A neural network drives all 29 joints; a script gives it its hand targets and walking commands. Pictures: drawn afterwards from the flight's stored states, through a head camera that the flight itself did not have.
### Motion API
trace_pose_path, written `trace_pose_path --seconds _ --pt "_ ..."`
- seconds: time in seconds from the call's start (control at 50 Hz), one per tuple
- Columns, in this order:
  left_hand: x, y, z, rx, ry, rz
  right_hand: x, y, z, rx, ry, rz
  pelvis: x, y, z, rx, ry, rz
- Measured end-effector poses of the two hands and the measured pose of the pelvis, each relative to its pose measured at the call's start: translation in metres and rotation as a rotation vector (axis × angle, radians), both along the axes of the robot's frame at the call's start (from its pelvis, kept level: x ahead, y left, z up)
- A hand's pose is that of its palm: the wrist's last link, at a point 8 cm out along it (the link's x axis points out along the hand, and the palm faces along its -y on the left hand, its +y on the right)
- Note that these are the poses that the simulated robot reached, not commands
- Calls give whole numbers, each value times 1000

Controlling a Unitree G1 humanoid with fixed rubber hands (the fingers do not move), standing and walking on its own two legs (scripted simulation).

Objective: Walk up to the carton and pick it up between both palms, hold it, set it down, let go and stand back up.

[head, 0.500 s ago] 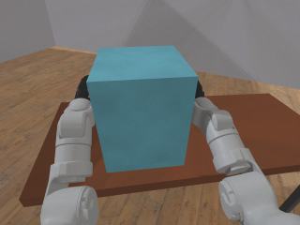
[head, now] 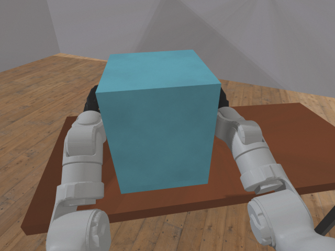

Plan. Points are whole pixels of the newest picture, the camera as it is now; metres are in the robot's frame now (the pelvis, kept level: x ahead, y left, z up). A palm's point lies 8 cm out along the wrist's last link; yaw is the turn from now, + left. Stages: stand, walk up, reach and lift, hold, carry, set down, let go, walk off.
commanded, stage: hold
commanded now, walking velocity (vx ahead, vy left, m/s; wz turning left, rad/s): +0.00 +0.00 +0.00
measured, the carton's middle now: (158, 118) +0.37 +0.00 +0.22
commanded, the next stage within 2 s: none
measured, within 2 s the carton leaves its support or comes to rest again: neither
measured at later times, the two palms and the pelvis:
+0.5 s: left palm (87, 121) +0.35 +0.16 +0.22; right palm (216, 116) +0.35 -0.13 +0.22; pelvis -0.01 -0.01 +0.00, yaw +0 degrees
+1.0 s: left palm (89, 120) +0.36 +0.16 +0.22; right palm (217, 114) +0.36 -0.14 +0.23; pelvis -0.01 +0.00 +0.00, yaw +0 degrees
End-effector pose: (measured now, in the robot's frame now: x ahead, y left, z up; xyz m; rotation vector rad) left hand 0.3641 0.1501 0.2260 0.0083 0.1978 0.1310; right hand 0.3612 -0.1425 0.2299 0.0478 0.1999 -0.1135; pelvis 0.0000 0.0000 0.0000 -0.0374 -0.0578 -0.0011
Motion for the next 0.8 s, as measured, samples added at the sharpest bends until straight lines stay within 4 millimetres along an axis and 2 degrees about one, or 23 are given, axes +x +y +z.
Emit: trace_pose_path --seconds 0.22,0.46,0.8 --pt "-2 0 2 -1 -2 3 -1 0 0 10 -1 0 -1 0 0 1 -1 -1" --pt "-15 10 -2 -6 -1 33 -7 10 -6 17 0 26 -7 -4 1 1 -3 -3" --pt "-10 11 1 -2 1 15 -4 12 3 -2 1 20 -15 -4 1 2 15 4"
